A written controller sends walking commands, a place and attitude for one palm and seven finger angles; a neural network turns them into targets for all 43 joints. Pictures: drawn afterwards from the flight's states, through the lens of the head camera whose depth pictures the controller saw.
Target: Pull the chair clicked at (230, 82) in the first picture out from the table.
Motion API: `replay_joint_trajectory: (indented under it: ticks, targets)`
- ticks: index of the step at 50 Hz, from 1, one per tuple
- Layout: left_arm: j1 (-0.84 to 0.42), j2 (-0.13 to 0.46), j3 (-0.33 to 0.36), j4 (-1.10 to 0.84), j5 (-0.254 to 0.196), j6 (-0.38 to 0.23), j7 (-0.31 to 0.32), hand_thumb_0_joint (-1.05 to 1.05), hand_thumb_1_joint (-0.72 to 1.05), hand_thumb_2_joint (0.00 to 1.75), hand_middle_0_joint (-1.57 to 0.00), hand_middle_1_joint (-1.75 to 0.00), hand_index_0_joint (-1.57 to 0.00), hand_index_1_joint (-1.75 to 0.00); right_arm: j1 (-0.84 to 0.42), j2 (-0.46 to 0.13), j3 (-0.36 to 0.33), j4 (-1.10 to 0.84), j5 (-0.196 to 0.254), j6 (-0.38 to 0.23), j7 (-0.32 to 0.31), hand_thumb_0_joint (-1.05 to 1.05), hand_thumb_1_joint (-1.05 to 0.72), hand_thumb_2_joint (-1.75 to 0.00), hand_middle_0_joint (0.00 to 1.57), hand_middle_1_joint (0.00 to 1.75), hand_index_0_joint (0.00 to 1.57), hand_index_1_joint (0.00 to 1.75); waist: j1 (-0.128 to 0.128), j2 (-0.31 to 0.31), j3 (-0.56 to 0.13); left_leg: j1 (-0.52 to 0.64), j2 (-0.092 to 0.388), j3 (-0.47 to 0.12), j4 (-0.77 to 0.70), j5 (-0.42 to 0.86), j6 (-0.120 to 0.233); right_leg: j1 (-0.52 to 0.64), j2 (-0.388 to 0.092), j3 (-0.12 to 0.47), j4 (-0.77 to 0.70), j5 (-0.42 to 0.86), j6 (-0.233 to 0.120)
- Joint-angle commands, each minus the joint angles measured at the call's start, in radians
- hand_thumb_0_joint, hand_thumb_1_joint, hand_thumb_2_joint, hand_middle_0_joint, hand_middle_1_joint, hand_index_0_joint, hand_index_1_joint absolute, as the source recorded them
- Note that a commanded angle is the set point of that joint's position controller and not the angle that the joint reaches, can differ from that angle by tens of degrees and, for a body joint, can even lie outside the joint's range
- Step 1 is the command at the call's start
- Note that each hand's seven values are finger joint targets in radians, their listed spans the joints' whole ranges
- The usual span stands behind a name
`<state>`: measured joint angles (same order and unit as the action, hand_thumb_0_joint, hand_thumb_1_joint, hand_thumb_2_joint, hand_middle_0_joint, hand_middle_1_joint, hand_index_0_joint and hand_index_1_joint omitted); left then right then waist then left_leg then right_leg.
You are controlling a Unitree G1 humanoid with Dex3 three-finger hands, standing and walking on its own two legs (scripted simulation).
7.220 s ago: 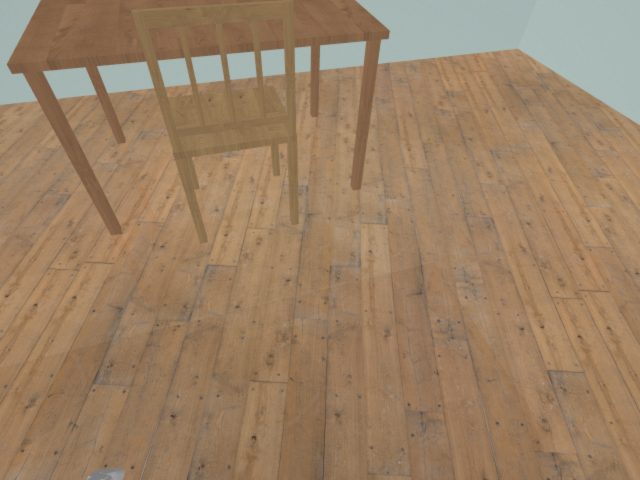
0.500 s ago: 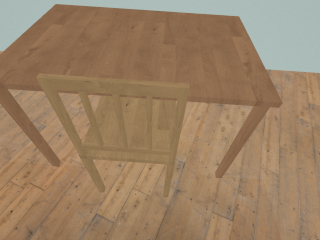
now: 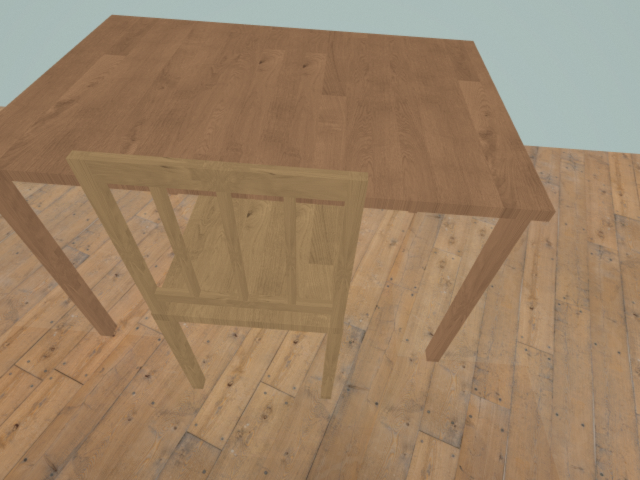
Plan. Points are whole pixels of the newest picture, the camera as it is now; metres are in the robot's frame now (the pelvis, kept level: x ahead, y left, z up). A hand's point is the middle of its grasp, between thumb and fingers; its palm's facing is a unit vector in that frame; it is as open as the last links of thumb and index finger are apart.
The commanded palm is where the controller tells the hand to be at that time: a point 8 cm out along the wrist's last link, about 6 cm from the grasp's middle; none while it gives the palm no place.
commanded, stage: look again from close up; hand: left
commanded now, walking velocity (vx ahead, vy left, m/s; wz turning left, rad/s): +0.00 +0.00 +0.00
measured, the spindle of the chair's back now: (235, 251) +0.49 +0.18 -0.07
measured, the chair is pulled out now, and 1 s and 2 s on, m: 0.00 0.00 0.00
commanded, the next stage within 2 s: shuffle to correct the standing spot in 0.32 s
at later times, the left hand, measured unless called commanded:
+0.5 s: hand out of the picture -0.02 +0.15 -0.18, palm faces +0.03 -0.99 -0.15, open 7.4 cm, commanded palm none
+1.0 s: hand out of the picture +0.03 +0.15 -0.18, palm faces +0.09 -0.98 -0.19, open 7.4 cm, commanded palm none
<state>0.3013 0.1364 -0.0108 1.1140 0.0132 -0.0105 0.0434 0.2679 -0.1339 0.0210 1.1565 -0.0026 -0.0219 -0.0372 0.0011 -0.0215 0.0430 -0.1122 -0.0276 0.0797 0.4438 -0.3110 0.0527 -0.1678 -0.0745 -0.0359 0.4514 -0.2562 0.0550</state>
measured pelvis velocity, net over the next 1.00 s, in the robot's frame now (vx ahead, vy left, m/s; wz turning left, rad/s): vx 0.04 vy -0.01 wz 0.02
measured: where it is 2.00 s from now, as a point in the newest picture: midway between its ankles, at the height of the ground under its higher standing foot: outside the picture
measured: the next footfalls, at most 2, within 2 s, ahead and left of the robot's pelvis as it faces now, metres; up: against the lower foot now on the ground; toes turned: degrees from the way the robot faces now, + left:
none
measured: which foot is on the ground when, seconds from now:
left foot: down 0.00-1.00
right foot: down 0.00-1.00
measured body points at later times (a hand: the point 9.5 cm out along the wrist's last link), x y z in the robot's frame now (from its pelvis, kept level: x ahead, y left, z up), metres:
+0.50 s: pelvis +0.00 -0.01 +0.00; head +0.00 +0.00 +0.45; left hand -0.02 +0.20 -0.17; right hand -0.02 -0.21 -0.16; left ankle -0.04 +0.08 -0.74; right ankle -0.01 -0.15 -0.74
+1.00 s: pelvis +0.04 -0.01 +0.00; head +0.06 +0.00 +0.45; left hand +0.03 +0.21 -0.16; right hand +0.04 -0.23 -0.16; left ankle -0.04 +0.08 -0.73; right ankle -0.01 -0.15 -0.73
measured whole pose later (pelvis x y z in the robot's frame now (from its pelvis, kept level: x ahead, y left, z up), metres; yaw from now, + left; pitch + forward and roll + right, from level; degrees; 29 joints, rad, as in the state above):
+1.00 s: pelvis +0.04 -0.01 +0.00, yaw +1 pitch +0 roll +0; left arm 0.30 0.13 0.02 1.08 0.01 -0.01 0.06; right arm 0.28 -0.13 0.00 1.13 0.00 -0.01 -0.07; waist 0.01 -0.01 0.05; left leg -0.10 -0.02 0.06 0.49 -0.34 0.03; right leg -0.16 -0.07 -0.05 0.54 -0.30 0.02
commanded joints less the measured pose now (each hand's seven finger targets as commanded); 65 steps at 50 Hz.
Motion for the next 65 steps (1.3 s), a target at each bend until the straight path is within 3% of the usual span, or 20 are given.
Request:
replay_joint_trajectory:
  ticks: [1,13,21,26,29,34,36,38,39,41,44,50,55,56,57,58,59,61,62,65]
  targets:
    - [0.076,0.08,0.015,-0.019,-0.002,-0.008,0.002,0.0,0.9,0.9,-0.2,-0.3,-0.2,-0.3,0.061,-0.088,-0.019,-0.02,-0.003,-0.014,0.001,0.0,-0.9,-0.9,0.2,0.3,0.2,0.3,0.005,0.017,0.051,-0.077,0.114,-0.103,-0.106,0.237,-0.012,0.006,-0.046,0.046,-0.047,0.208,-0.066]
    - [0.094,0.072,0.016,-0.012,-0.003,-0.012,0.002,0.0,0.9,0.9,-0.2,-0.3,-0.2,-0.3,0.08,-0.08,-0.017,-0.013,-0.004,-0.019,-0.001,0.0,-0.9,-0.9,0.2,0.3,0.2,0.3,0.006,0.031,0.023,-0.058,0.118,-0.105,-0.109,0.27,-0.012,0.018,-0.044,0.043,-0.048,0.218,-0.068]
    - [0.1,0.064,0.017,-0.013,-0.002,-0.009,0.002,0.0,0.9,0.9,-0.2,-0.3,-0.2,-0.3,0.087,-0.071,-0.017,-0.013,-0.003,-0.015,0.0,0.0,-0.9,-0.9,0.2,0.3,0.2,0.3,0.007,0.029,0.062,-0.085,0.116,-0.107,-0.125,0.209,-0.014,0.0,-0.039,0.042,-0.061,0.167,-0.067]
    - [0.102,0.059,0.028,-0.028,0.013,0.0,-0.012,0.0,0.9,0.9,-0.2,-0.3,-0.2,-0.3,0.114,-0.093,-0.031,-0.015,-0.013,0.004,0.009,0.0,-0.9,-0.9,0.2,0.3,0.2,0.3,0.005,0.064,0.132,-0.169,0.126,-0.149,-0.179,-0.231,0.013,-0.071,-0.004,0.006,-0.016,-0.15,-0.085]
    - [0.124,0.055,0.035,-0.033,0.015,-0.006,-0.019,0.0,0.9,0.9,-0.2,-0.3,-0.2,-0.3,0.119,-0.087,-0.034,-0.029,-0.013,0.001,0.01,0.0,-0.9,-0.9,0.2,0.3,0.2,0.3,0.013,0.037,0.153,-0.205,0.13,-0.159,-0.162,-0.243,0.03,-0.069,0.0,0.011,0.0,-0.152,-0.099]
    - [0.182,0.085,0.052,-0.016,0.008,-0.024,-0.016,0.0,0.9,0.9,-0.2,-0.3,-0.2,-0.3,0.124,-0.053,-0.026,-0.046,-0.013,-0.022,0.007,0.0,-0.9,-0.9,0.2,0.3,0.2,0.3,0.023,-0.064,0.081,-0.209,0.059,-0.044,0.053,0.041,0.01,0.028,-0.07,0.089,-0.004,0.057,-0.143]
    - [0.207,0.1,0.061,0.0,0.005,-0.028,-0.008,0.0,0.9,0.9,-0.2,-0.3,-0.2,-0.3,0.119,-0.036,-0.021,-0.052,-0.014,-0.026,0.002,0.0,-0.9,-0.9,0.2,0.3,0.2,0.3,0.024,-0.11,0.035,-0.219,0.036,-0.012,0.129,0.107,-0.014,0.086,-0.121,0.126,0.013,0.329,-0.164]
    - [0.174,0.086,0.054,-0.002,0.002,-0.026,0.0,0.0,0.9,0.9,-0.2,-0.3,-0.2,-0.3,0.145,-0.038,-0.017,-0.033,-0.008,-0.026,-0.007,0.0,-0.9,-0.9,0.2,0.3,0.2,0.3,-0.002,-0.064,-0.005,-0.118,0.068,-0.041,0.065,0.289,-0.027,0.071,-0.098,0.059,0.094,0.599,-0.142]
    - [0.146,0.066,0.046,-0.013,0.001,-0.024,0.004,0.0,0.9,0.9,-0.2,-0.3,-0.2,-0.3,0.167,-0.053,-0.022,-0.017,-0.007,-0.028,-0.013,0.0,-0.9,-0.9,0.2,0.3,0.2,0.3,-0.011,0.012,0.003,-0.049,0.095,-0.068,0.05,0.537,-0.024,0.02,-0.058,0.019,0.135,0.618,-0.113]
    - [0.113,0.061,0.042,-0.029,-0.008,-0.02,0.017,0.0,0.9,0.9,-0.2,-0.3,-0.2,-0.3,0.197,-0.084,-0.027,-0.002,-0.004,-0.028,-0.027,0.0,-0.9,-0.9,0.2,0.3,0.2,0.3,-0.012,0.139,-0.03,0.052,0.15,-0.107,0.057,1.027,-0.013,-0.008,-0.024,-0.009,0.151,0.437,-0.075]
    - [0.097,0.065,0.049,-0.044,-0.008,-0.002,0.021,0.0,0.9,0.9,-0.2,-0.3,-0.2,-0.3,0.153,-0.102,-0.039,-0.021,0.002,-0.016,-0.031,0.0,-0.9,-0.9,0.2,0.3,0.2,0.3,0.005,0.134,0.014,0.1,0.19,-0.134,0.034,1.168,0.009,-0.062,0.007,-0.02,0.108,0.136,-0.063]
    - [0.101,0.089,0.055,-0.053,-0.001,-0.003,0.019,0.0,0.9,0.9,-0.2,-0.3,-0.2,-0.3,0.094,-0.086,-0.054,-0.07,-0.003,-0.001,-0.027,0.0,-0.9,-0.9,0.2,0.3,0.2,0.3,0.007,-0.001,-0.014,-0.001,0.127,-0.094,0.013,0.667,-0.019,0.029,-0.067,0.041,0.083,0.573,-0.081]
    - [0.061,0.1,0.054,-0.084,-0.002,-0.004,0.013,0.0,0.9,0.9,-0.2,-0.3,-0.2,-0.3,0.082,-0.096,-0.049,-0.08,-0.009,-0.005,-0.021,0.0,-0.9,-0.9,0.2,0.3,0.2,0.3,0.007,0.023,-0.073,0.014,0.131,-0.109,-0.01,0.649,-0.018,0.046,-0.055,0.046,0.086,0.504,-0.089]
    - [0.122,0.174,0.055,-0.05,0.006,-0.019,0.043,0.0,0.9,0.9,-0.2,-0.3,-0.2,-0.3,-0.019,-0.189,-0.076,-0.163,0.013,-0.001,-0.003,0.0,-0.9,-0.9,0.2,0.3,0.2,0.3,0.033,-0.074,-0.077,-0.048,0.149,-0.069,0.216,0.701,-0.051,0.012,-0.069,0.052,0.018,0.715,-0.054]
    - [0.104,0.177,0.058,-0.104,0.007,-0.024,0.038,0.0,0.9,0.9,-0.2,-0.3,-0.2,-0.3,0.02,-0.13,-0.069,-0.202,0.0,-0.005,0.01,0.0,-0.9,-0.9,0.2,0.3,0.2,0.3,0.009,-0.084,-0.096,-0.145,0.095,-0.073,0.188,0.37,-0.041,0.107,-0.117,0.093,0.072,0.783,-0.098]
    - [0.058,0.168,0.043,-0.11,0.002,-0.027,0.032,0.0,0.9,0.9,-0.2,-0.3,-0.2,-0.3,0.025,-0.114,-0.06,-0.202,0.003,-0.001,0.012,0.0,-0.9,-0.9,0.2,0.3,0.2,0.3,-0.013,-0.074,-0.113,-0.136,0.091,-0.075,0.106,0.148,-0.039,0.077,-0.139,0.089,0.082,0.689,-0.114]
    - [0.017,0.171,0.04,-0.135,0.004,-0.024,0.022,0.0,0.9,0.9,-0.2,-0.3,-0.2,-0.3,0.032,-0.103,-0.056,-0.212,-0.005,0.002,0.019,0.0,-0.9,-0.9,0.2,0.3,0.2,0.3,-0.021,0.026,-0.139,-0.097,0.082,-0.055,0.046,0.183,-0.036,0.076,-0.114,0.063,0.109,0.612,-0.115]
    - [0.013,0.15,0.034,-0.142,-0.004,-0.018,0.015,0.0,0.9,0.9,-0.2,-0.3,-0.2,-0.3,0.057,-0.138,-0.052,-0.201,-0.013,-0.004,0.012,0.0,-0.9,-0.9,0.2,0.3,0.2,0.3,-0.015,0.111,-0.125,-0.044,0.144,-0.114,0.061,0.551,-0.014,0.027,-0.045,0.024,0.13,0.399,-0.1]
    - [0.013,0.145,0.031,-0.141,-0.005,-0.012,0.013,0.0,0.9,0.9,-0.2,-0.3,-0.2,-0.3,0.049,-0.149,-0.05,-0.201,-0.012,-0.004,0.009,0.0,-0.9,-0.9,0.2,0.3,0.2,0.3,-0.008,0.145,-0.112,-0.027,0.156,-0.121,0.054,0.624,-0.008,0.017,-0.031,0.009,0.12,0.307,-0.097]
    - [-0.008,0.14,0.022,-0.136,-0.003,0.004,0.005,0.0,0.9,0.9,-0.2,-0.3,-0.2,-0.3,0.009,-0.157,-0.042,-0.214,-0.01,0.004,0.007,0.0,-0.9,-0.9,0.2,0.3,0.2,0.3,0.001,0.087,0.021,-0.101,0.15,-0.129,-0.006,0.407,-0.001,-0.026,-0.013,0.021,0.049,0.139,-0.088]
